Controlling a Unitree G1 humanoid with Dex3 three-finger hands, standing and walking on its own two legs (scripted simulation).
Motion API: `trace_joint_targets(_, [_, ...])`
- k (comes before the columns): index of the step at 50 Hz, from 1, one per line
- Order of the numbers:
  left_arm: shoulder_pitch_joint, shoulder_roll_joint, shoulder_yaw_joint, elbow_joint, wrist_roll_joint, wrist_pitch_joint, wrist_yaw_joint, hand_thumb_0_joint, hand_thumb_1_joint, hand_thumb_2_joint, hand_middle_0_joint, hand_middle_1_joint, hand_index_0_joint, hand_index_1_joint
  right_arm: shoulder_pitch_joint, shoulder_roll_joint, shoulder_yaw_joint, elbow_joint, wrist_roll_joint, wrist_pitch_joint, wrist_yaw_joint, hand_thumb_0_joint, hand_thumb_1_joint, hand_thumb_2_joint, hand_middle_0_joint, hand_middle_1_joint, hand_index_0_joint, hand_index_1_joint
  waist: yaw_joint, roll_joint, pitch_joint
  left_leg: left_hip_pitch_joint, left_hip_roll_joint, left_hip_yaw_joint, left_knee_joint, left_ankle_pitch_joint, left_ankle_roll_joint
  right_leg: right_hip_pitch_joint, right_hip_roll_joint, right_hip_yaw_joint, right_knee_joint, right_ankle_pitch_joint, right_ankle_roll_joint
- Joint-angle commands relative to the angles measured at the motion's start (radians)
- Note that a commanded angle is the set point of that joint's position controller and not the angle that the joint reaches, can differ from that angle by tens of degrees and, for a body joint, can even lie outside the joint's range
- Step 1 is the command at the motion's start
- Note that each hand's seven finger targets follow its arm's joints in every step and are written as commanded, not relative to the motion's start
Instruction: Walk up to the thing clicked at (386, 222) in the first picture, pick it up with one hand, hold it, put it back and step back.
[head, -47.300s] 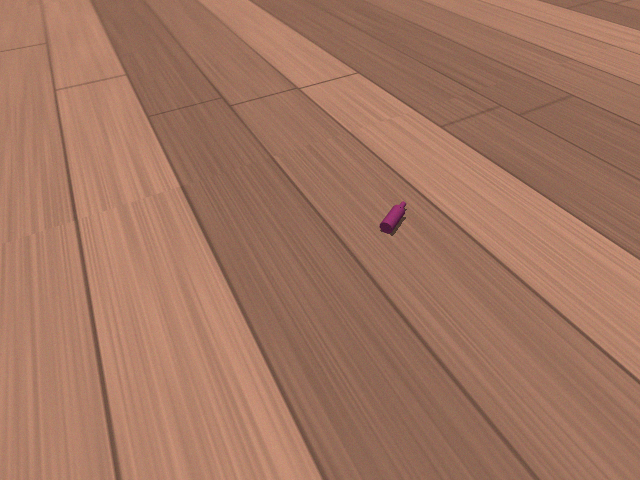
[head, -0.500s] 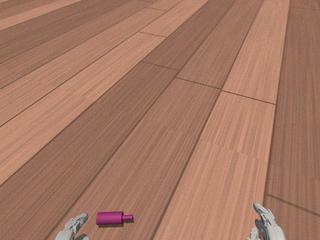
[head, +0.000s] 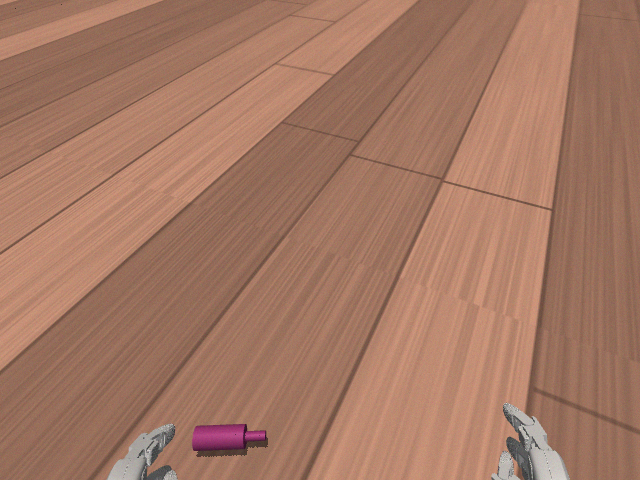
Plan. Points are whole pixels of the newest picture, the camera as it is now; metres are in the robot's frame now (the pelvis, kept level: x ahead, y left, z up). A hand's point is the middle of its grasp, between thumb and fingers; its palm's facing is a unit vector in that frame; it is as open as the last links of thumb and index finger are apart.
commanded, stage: stand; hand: left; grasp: from above
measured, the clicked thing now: (230, 436) +0.44 +0.27 -0.68
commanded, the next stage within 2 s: none
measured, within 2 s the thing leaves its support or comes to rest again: neither
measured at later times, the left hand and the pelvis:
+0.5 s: hand out of the picture +0.05 +0.25 -0.11, palm faces +0.07 -0.94 -0.35, open 7.4 cm; pelvis +0.00 +0.00 +0.04, yaw +2 degrees
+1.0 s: hand out of the picture +0.03 +0.24 -0.10, palm faces +0.08 -0.93 -0.36, open 7.4 cm; pelvis +0.00 -0.01 +0.06, yaw +3 degrees
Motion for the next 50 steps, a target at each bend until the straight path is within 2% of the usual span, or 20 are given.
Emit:
trace_joint_targets(1, [-0.019,0.1,0.061,-0.185,0.006,-0.049,0.004,0.0,0.9,0.899,-0.2,-0.297,-0.2,-0.298,-0.068,-0.13,-0.052,-0.164,-0.004,-0.052,-0.011,0.0,-0.899,-0.9,0.2,0.3,0.2,0.3,-0.002,-0.014,-0.065,0.075,-0.051,0.041,-0.181,0.188,0.043,0.056,0.044,-0.036,-0.159,0.143,-0.032])
trace_joint_targets(2, [-0.008,0.104,0.067,-0.186,0.006,-0.048,0.005,0.0,0.899,0.899,-0.2,-0.297,-0.199,-0.298,-0.066,-0.134,-0.054,-0.165,-0.005,-0.052,-0.011,0.0,-0.899,-0.9,0.2,0.3,0.2,0.3,-0.003,-0.012,-0.1,0.091,-0.051,0.04,-0.178,0.219,0.043,0.069,0.044,-0.036,-0.151,0.172,-0.032])
trace_joint_targets(3, [-0.304,0.183,0.069,0.164,0.122,-0.267,0.043,0.0,0.9,0.899,-0.2,-0.298,-0.2,-0.298,-0.115,-0.252,-0.087,0.086,-0.123,0.064,0.048,0.0,-0.899,-0.9,0.2,0.3,0.2,0.3,0.07,-0.072,0.134,0.094,-0.028,-0.008,-0.258,0.374,0.089,0.266,-0.034,0.004,-0.174,0.137,-0.055])
trace_joint_targets(4, [-0.222,0.202,0.081,0.345,0.134,-0.337,0.036,0.0,0.9,0.9,-0.2,-0.3,-0.2,-0.301,-0.118,-0.263,-0.1,0.101,-0.126,0.108,0.084,0.0,-0.9,-0.9,0.2,0.3,0.2,0.3,0.067,-0.128,0.059,0.138,-0.038,0.032,-0.244,0.369,0.098,0.297,-0.058,0.086,-0.226,0.116,-0.093])
trace_joint_targets(5, [-0.205,0.22,0.077,0.385,0.124,-0.37,0.028,0.0,0.9,0.9,-0.2,-0.3,-0.2,-0.301,-0.138,-0.264,-0.104,0.065,-0.133,0.13,0.1,0.0,-0.9,-0.9,0.2,0.3,0.2,0.3,0.058,-0.128,0.082,0.16,-0.045,0.014,-0.251,0.314,0.105,0.221,-0.058,0.117,-0.258,0.09,-0.118])
trace_joint_targets(6, [-0.208,0.24,0.067,0.434,0.13,-0.395,0.026,0.0,0.9,0.9,-0.2,-0.3,-0.2,-0.301,-0.149,-0.26,-0.11,0.074,-0.113,0.14,0.12,0.0,-0.9,-0.9,0.2,0.3,0.2,0.3,0.066,-0.106,0.062,0.197,-0.057,0.008,-0.255,0.279,0.105,0.263,-0.067,0.125,-0.258,0.101,-0.117])
trace_joint_targets(7, [-0.234,0.231,0.061,0.476,0.131,-0.413,0.02,0.0,0.9,0.9,-0.2,-0.3,-0.2,-0.301,-0.125,-0.24,-0.105,0.114,-0.088,0.144,0.139,0.0,-0.9,-0.9,0.2,0.3,0.2,0.3,0.056,-0.089,0.035,0.242,-0.053,0.018,-0.266,0.301,0.102,0.295,-0.08,0.13,-0.245,0.181,-0.113])
trace_joint_targets(9, [-0.281,0.229,0.067,0.564,0.117,-0.417,0.015,0.0,0.9,0.9,-0.2,-0.3,-0.2,-0.301,-0.125,-0.23,-0.104,0.145,-0.06,0.157,0.168,0.0,-0.9,-0.9,0.2,0.3,0.2,0.3,0.062,-0.115,0.057,0.25,-0.066,0.031,-0.287,0.241,0.092,0.289,-0.087,0.125,-0.298,0.128,-0.094])
trace_joint_targets(11, [-0.303,0.22,0.067,0.644,0.111,-0.429,0.017,0.0,0.9,0.9,-0.2,-0.3,-0.2,-0.301,-0.122,-0.236,-0.114,0.186,-0.059,0.166,0.179,0.0,-0.9,-0.9,0.2,0.3,0.2,0.3,0.063,-0.091,0.06,0.303,-0.045,0.005,-0.329,0.267,0.095,0.285,-0.081,0.097,-0.299,0.137,-0.077])
trace_joint_targets(13, [-0.309,0.206,0.065,0.726,0.111,-0.444,0.016,0.0,0.9,0.9,-0.2,-0.3,-0.2,-0.301,-0.135,-0.245,-0.118,0.22,-0.065,0.179,0.18,0.0,-0.9,-0.9,0.2,0.3,0.2,0.3,0.067,-0.035,0.101,0.305,-0.023,-0.039,-0.411,0.19,0.102,0.284,-0.056,0.062,-0.311,0.09,-0.059])
trace_joint_targets(14, [-0.316,0.202,0.067,0.761,0.109,-0.451,0.016,0.0,0.9,0.9,-0.2,-0.3,-0.2,-0.301,-0.134,-0.249,-0.119,0.23,-0.067,0.184,0.179,0.0,-0.9,-0.9,0.2,0.3,0.2,0.3,0.067,-0.005,0.098,0.305,-0.007,-0.062,-0.439,0.202,0.108,0.314,-0.048,0.041,-0.297,0.123,-0.05])
trace_joint_targets(16, [-0.313,0.205,0.069,0.83,0.107,-0.468,0.016,0.0,0.9,0.9,-0.2,-0.3,-0.2,-0.301,-0.142,-0.254,-0.121,0.252,-0.063,0.191,0.175,0.0,-0.9,-0.9,0.2,0.3,0.2,0.3,0.071,-0.021,0.087,0.346,0.001,-0.063,-0.435,0.328,0.104,0.353,-0.052,0.033,-0.312,0.207,-0.048])
trace_joint_targets(25, [-0.297,0.243,0.062,1.053,0.094,-0.483,0.022,0.0,0.9,0.9,-0.2,-0.3,-0.2,-0.301,-0.123,-0.257,-0.113,0.372,-0.046,0.224,0.158,0.0,-0.9,-0.9,0.2,0.3,0.2,0.3,0.051,-0.04,0.126,0.445,-0.001,-0.041,-0.496,0.4,0.082,0.45,-0.088,0.055,-0.471,0.31,-0.061])
trace_joint_targets(26, [-0.309,0.243,0.059,1.066,0.093,-0.481,0.022,0.0,0.9,0.9,-0.2,-0.3,-0.2,-0.301,-0.112,-0.262,-0.11,0.382,-0.045,0.226,0.155,0.0,-0.9,-0.9,0.2,0.3,0.2,0.3,0.041,-0.03,0.137,0.446,0.005,-0.048,-0.526,0.395,0.082,0.46,-0.083,0.052,-0.482,0.306,-0.055])
trace_joint_targets(27, [-0.305,0.241,0.056,1.083,0.093,-0.48,0.023,0.0,0.9,0.9,-0.2,-0.3,-0.2,-0.301,-0.119,-0.264,-0.108,0.394,-0.043,0.227,0.156,0.0,-0.9,-0.9,0.2,0.3,0.2,0.3,0.048,-0.024,0.14,0.458,0.009,-0.051,-0.532,0.409,0.08,0.473,-0.084,0.044,-0.492,0.319,-0.054])
trace_joint_targets(31, [-0.319,0.244,0.05,1.141,0.093,-0.471,0.021,0.0,0.9,0.9,-0.2,-0.3,-0.2,-0.301,-0.143,-0.273,-0.103,0.424,-0.04,0.238,0.154,0.0,-0.9,-0.9,0.2,0.3,0.2,0.3,0.053,-0.003,0.198,0.422,0.023,-0.08,-0.641,0.24,0.074,0.503,-0.074,0.033,-0.538,0.205,-0.044])
trace_joint_targets(33, [-0.311,0.244,0.047,1.169,0.093,-0.47,0.017,0.0,0.9,0.9,-0.2,-0.3,-0.2,-0.301,-0.149,-0.28,-0.102,0.436,-0.038,0.24,0.155,0.0,-0.9,-0.9,0.2,0.3,0.2,0.3,0.054,0.007,0.213,0.407,0.028,-0.093,-0.678,0.18,0.074,0.523,-0.073,0.03,-0.551,0.201,-0.042])
trace_joint_targets(38, [-0.323,0.257,0.043,1.21,0.095,-0.479,0.014,0.0,0.9,0.9,-0.2,-0.3,-0.2,-0.301,-0.149,-0.274,-0.098,0.466,-0.033,0.241,0.16,0.0,-0.9,-0.9,0.2,0.3,0.2,0.3,0.051,-0.031,0.221,0.447,0.018,-0.076,-0.672,0.227,0.064,0.521,-0.085,0.039,-0.609,0.177,-0.038])
trace_joint_targets(44, [-0.35,0.268,0.044,1.231,0.089,-0.483,0.016,0.0,0.9,0.9,-0.2,-0.3,-0.2,-0.301,-0.159,-0.268,-0.093,0.484,-0.032,0.242,0.16,0.0,-0.9,-0.9,0.2,0.3,0.2,0.3,0.051,-0.048,0.203,0.48,0.022,-0.067,-0.659,0.329,0.061,0.547,-0.101,0.043,-0.636,0.222,-0.038])
trace_joint_targets(50, [-0.367,0.28,0.047,1.243,0.085,-0.48,0.01,0.0,0.9,0.9,-0.2,-0.3,-0.2,-0.301,-0.167,-0.275,-0.087,0.494,-0.032,0.243,0.161,0.0,-0.9,-0.9,0.2,0.3,0.2,0.3,0.054,-0.046,0.207,0.48,0.024,-0.063,-0.666,0.338,0.056,0.554,-0.103,0.042,-0.645,0.215,-0.04])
